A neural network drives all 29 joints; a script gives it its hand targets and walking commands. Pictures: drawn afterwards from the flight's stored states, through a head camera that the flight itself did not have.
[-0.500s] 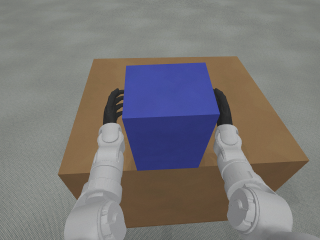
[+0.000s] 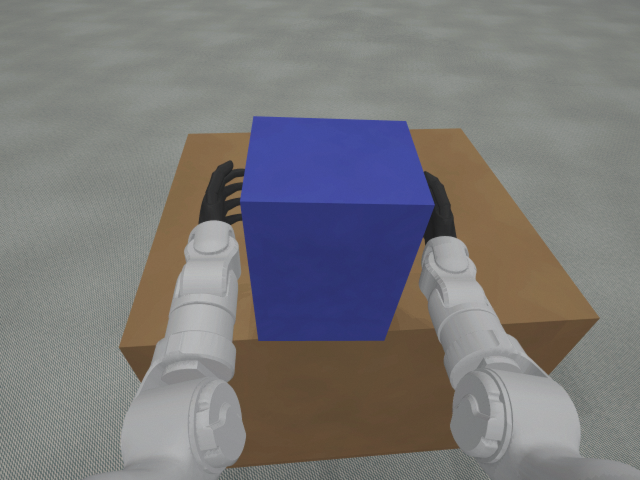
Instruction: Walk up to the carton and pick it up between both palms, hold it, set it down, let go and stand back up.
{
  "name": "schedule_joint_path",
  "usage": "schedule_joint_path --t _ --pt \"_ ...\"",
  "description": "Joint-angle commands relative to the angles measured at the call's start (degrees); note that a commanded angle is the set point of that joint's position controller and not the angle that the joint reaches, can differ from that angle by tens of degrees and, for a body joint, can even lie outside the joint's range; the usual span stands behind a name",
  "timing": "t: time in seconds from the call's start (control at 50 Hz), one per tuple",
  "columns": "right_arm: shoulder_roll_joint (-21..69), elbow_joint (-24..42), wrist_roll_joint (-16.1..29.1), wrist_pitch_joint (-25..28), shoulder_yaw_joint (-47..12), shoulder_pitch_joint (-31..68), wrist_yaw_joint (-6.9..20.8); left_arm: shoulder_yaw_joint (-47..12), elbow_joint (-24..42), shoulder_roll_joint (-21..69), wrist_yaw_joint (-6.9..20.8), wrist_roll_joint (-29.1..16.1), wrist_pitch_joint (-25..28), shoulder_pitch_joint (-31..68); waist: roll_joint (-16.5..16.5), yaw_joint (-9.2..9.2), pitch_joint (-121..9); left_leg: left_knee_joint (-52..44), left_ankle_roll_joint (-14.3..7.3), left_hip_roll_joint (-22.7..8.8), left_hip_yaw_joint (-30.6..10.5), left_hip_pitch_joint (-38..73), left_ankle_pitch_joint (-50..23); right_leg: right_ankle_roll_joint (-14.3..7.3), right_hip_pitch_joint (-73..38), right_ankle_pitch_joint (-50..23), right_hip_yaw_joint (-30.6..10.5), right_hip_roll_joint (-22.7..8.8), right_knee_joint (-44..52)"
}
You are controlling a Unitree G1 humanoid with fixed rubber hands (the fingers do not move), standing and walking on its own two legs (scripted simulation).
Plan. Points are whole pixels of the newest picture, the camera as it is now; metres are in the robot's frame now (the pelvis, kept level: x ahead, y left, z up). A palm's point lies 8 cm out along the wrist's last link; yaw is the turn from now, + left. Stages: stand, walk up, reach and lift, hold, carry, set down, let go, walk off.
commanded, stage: reach and lift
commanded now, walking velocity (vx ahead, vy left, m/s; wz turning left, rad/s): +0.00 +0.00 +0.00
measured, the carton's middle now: (325, 240) +0.43 +0.00 +0.10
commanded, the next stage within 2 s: none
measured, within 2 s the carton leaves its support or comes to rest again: neither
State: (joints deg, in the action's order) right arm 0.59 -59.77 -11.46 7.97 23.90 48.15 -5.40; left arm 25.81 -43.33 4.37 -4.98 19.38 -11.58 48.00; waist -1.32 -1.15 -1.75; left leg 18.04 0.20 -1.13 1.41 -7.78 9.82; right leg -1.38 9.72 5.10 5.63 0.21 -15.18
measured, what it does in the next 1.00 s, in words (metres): stands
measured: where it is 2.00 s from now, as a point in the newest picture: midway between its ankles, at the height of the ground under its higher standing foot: outside the picture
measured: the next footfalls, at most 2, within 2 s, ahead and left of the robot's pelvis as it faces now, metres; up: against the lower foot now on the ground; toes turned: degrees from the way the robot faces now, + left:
none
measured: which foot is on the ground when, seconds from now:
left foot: down 0.00-1.00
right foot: down 0.00-1.00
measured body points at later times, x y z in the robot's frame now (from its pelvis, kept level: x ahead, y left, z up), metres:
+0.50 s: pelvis +0.00 +0.01 +0.00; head -0.04 +0.04 +0.45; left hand +0.41 +0.16 +0.18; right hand +0.40 -0.13 +0.17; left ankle +0.00 +0.12 -0.75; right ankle +0.04 -0.10 -0.75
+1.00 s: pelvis -0.01 +0.01 +0.00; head -0.06 +0.03 +0.44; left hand +0.39 +0.17 +0.23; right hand +0.39 -0.12 +0.22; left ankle +0.00 +0.12 -0.75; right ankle +0.04 -0.10 -0.75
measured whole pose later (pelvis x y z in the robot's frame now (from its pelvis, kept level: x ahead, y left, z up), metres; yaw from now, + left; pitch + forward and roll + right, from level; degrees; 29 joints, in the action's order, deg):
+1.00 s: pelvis -0.01 +0.01 +0.00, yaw +2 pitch -10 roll -1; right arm -0.8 -44.6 8.2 -14.6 6.5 50.7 -11.4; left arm 22.2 -21.4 0.8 -0.8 20.8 -39.0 48.1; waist -2.4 -6.6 1.7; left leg 20.6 -0.5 -0.4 -0.2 0.6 11.6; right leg -0.4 -0.7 5.9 7.2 -0.5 -14.7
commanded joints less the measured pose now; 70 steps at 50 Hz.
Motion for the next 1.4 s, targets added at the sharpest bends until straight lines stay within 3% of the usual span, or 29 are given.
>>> schedule_joint_path --t 0.0,0.06,0.12,0.18,0.28,0.34,0.42,0.46,0.52,0.54,0.58,0.62,0.7,0.76,0.8,0.82,0.86,0.92,0.94,0.96,0.98,1.04,1.16,1.2,1.24,1.28,1.3,1.36,1.38 --pt "24.99 11.43 0.42 1.19 -15.81 38.48 8.32 -15.42 3.22 25.47 8.39 -1.39 -0.36 31.49 -1.90 0.84 -23.88 -3.23 -0.53 2.24 3.34 -2.52 -6.46 4.40 -24.48 -17.19 -0.11 -0.20 -2.39" --pt "25.14 14.85 2.43 1.25 -17.38 40.56 7.93 -19.30 7.20 27.51 7.92 -3.25 -1.24 32.98 -0.20 -0.50 -25.87 -1.39 0.57 2.04 2.55 2.62 -11.55 3.78 -22.26 -16.64 0.79 0.51 -2.25" --pt "24.82 11.14 3.57 -1.44 -18.29 36.76 7.26 -18.13 7.22 26.07 8.85 -1.52 -3.99 30.64 0.23 -0.52 -17.74 -2.26 0.55 2.13 2.70 2.66 -8.83 3.94 -20.65 -12.92 0.60 0.38 -0.94" --pt "24.23 11.00 4.47 -2.50 -17.54 37.20 7.02 -19.92 10.78 26.97 9.29 -3.41 -5.80 33.29 1.31 -2.19 -18.19 -2.20 1.41 1.96 2.66 4.42 -8.38 3.52 -18.54 -9.11 1.73 0.73 -0.56" --pt "26.39 18.49 9.92 -2.45 -23.14 41.61 6.06 -28.20 17.19 31.16 7.49 -7.11 -6.67 35.45 3.87 -3.84 -27.85 3.14 3.13 1.68 0.09 12.21 -22.87 3.10 -16.95 -16.66 2.00 2.17 -2.19" --pt "25.01 14.57 11.55 -7.21 -24.12 36.91 5.36 -25.99 15.14 29.38 8.44 -5.44 -11.03 30.54 2.62 -3.72 -18.28 1.02 2.43 1.69 0.09 10.23 -16.13 3.35 -16.91 -10.07 1.24 1.97 -0.37" --pt "26.58 22.64 15.33 -8.07 -26.77 42.29 4.82 -29.19 22.21 30.12 8.35 -8.93 -13.45 34.89 2.73 -3.80 -23.58 1.42 2.32 2.06 -0.52 9.59 -18.30 3.50 -17.84 -12.67 1.66 2.02 -1.34" --pt "26.03 21.56 15.24 -10.14 -26.71 42.23 4.59 -29.26 19.51 30.56 8.31 -8.13 -15.20 33.97 3.63 -4.89 -20.59 0.91 2.21 1.49 -1.48 10.94 -15.79 3.04 -15.91 -9.06 1.08 1.89 -0.69" --pt "27.22 23.59 16.97 -11.69 -28.69 44.45 3.93 -28.18 21.34 29.28 8.71 -8.05 -16.69 35.18 2.33 -3.66 -20.23 0.39 1.49 2.14 -1.19 8.20 -13.06 3.35 -17.96 -8.74 0.83 1.60 -1.18" --pt "27.15 25.26 17.05 -11.41 -28.15 46.14 3.85 -29.06 22.54 30.26 8.75 -8.54 -16.75 36.82 3.25 -4.29 -22.55 0.42 1.83 1.93 -1.27 9.02 -14.04 3.28 -17.74 -9.24 0.82 1.61 -1.57" --pt "27.73 27.67 18.22 -11.78 -30.20 47.11 3.74 -29.17 22.38 30.66 8.44 -8.71 -17.37 35.47 3.44 -3.49 -24.10 1.46 1.83 2.21 -1.48 10.40 -16.12 3.21 -17.65 -10.86 0.59 1.82 -1.43" --pt "26.97 26.82 20.24 -13.71 -31.63 44.46 3.06 -29.72 24.34 29.69 8.80 -8.88 -19.00 34.50 2.96 -4.66 -23.65 2.46 2.07 2.38 -1.32 11.36 -19.60 3.75 -19.64 -14.02 0.38 2.39 -1.83" --pt "26.44 21.98 19.48 -17.06 -29.32 42.72 2.54 -23.48 20.51 26.40 11.23 -5.82 -21.76 34.37 1.06 -3.85 -13.53 -2.36 0.57 2.76 -0.16 4.60 -6.60 3.83 -20.17 -4.75 -0.09 1.42 -0.08" --pt "26.65 23.56 19.71 -17.20 -28.13 44.58 2.87 -25.00 22.16 27.27 11.37 -6.80 -22.76 36.82 3.00 -4.78 -16.99 -2.10 1.34 2.20 -0.93 5.61 -9.48 3.26 -20.00 -5.80 0.32 1.86 -0.80" --pt "28.44 28.85 21.76 -16.65 -30.48 47.56 2.43 -27.72 26.28 28.83 11.10 -9.26 -22.65 38.56 2.24 -5.50 -22.41 0.58 2.06 2.73 -1.19 9.28 -16.62 3.56 -21.75 -11.89 0.49 2.45 -1.30" --pt "28.03 25.80 21.71 -17.59 -30.41 45.08 1.92 -27.34 24.98 28.27 11.11 -8.18 -23.11 37.51 3.39 -6.12 -19.55 1.02 2.29 2.92 -1.13 10.07 -16.80 3.28 -21.02 -11.51 0.16 2.36 -0.87" --pt "26.76 27.39 22.42 -18.14 -30.24 45.34 1.23 -27.51 25.02 28.84 11.66 -7.97 -23.89 35.96 3.83 -7.07 -18.75 0.87 2.71 3.11 -1.12 9.91 -16.76 3.33 -21.28 -10.78 0.59 2.66 -0.48" --pt "27.91 31.71 23.13 -19.42 -32.65 46.20 0.31 -26.16 24.87 27.20 13.00 -7.28 -24.37 35.28 1.25 -6.07 -19.85 -0.27 1.59 3.71 -0.83 6.35 -12.90 4.42 -24.42 -11.83 -0.56 1.96 -0.61" --pt "27.30 31.86 23.08 -19.69 -31.94 47.73 0.38 -26.73 24.79 27.89 13.11 -7.57 -24.71 36.52 2.14 -6.47 -18.35 -1.07 1.59 3.46 -0.91 5.46 -10.48 4.18 -23.27 -8.23 -0.05 2.21 -0.59" --pt "28.40 32.77 22.83 -19.48 -32.40 48.86 0.52 -27.61 27.66 28.51 12.88 -8.11 -24.56 39.32 2.14 -6.50 -19.42 -0.81 1.90 3.36 -0.63 5.98 -11.49 3.88 -22.77 -7.71 0.63 2.61 -0.97" --pt "28.04 31.98 22.90 -19.91 -32.00 48.96 0.63 -27.30 25.47 28.64 12.71 -7.67 -24.99 38.88 3.13 -6.05 -17.50 -1.07 1.80 3.24 -0.48 6.02 -11.00 3.69 -21.14 -6.37 0.46 2.45 -0.44" --pt "27.79 30.80 24.08 -21.18 -33.10 44.95 0.31 -28.38 27.69 27.74 12.86 -8.24 -25.80 37.25 3.51 -7.47 -18.73 1.08 2.29 3.32 -0.78 8.87 -16.17 3.62 -21.53 -10.64 0.08 2.40 -1.34" --pt "27.10 28.25 23.56 -22.92 -30.58 47.21 0.87 -24.92 24.30 27.20 13.65 -6.35 -27.46 39.23 2.97 -6.35 -14.39 -2.92 1.71 2.77 -0.51 3.91 -6.01 3.39 -21.41 -2.16 0.38 2.71 -0.38" --pt "27.57 29.29 23.69 -23.02 -30.92 50.55 1.28 -23.93 22.94 26.47 13.62 -6.14 -27.80 41.16 2.40 -4.79 -14.68 -3.31 1.36 3.09 0.08 2.37 -4.21 3.75 -21.16 -0.60 0.45 2.74 -0.26" --pt "29.49 34.51 25.60 -22.23 -33.29 53.11 0.96 -25.89 26.93 28.62 12.95 -8.15 -26.97 41.93 2.31 -4.43 -21.99 -1.50 1.40 3.00 -0.59 4.51 -10.31 3.75 -23.84 -6.63 -0.17 3.26 -1.55" --pt "29.66 33.97 26.22 -23.04 -34.55 52.51 0.23 -26.18 27.70 27.87 12.58 -8.39 -27.23 42.38 1.20 -5.36 -22.85 -0.29 1.52 3.35 -0.51 6.31 -12.63 4.17 -24.13 -9.74 -0.44 3.27 -1.33" --pt "28.63 32.25 26.44 -23.80 -34.02 52.31 0.13 -25.41 24.75 27.21 12.81 -7.34 -27.85 42.13 2.63 -4.76 -19.63 -0.73 1.48 3.59 -0.21 4.94 -9.80 4.18 -22.62 -6.11 -0.69 2.92 -0.73" --pt "28.02 24.89 23.95 -25.94 -29.76 50.78 0.55 -20.62 19.42 24.24 13.96 -4.75 -28.79 43.13 1.56 -4.36 -11.63 -5.48 -0.69 3.27 0.09 -2.86 5.20 3.99 -21.07 5.32 -1.76 1.40 0.90" --pt "28.57 25.07 23.80 -25.78 -29.25 51.92 0.80 -20.08 19.84 24.48 14.33 -5.40 -28.61 44.52 0.85 -4.25 -13.33 -6.28 -1.22 3.12 0.37 -3.77 5.86 3.88 -21.86 4.77 -1.92 1.24 0.79"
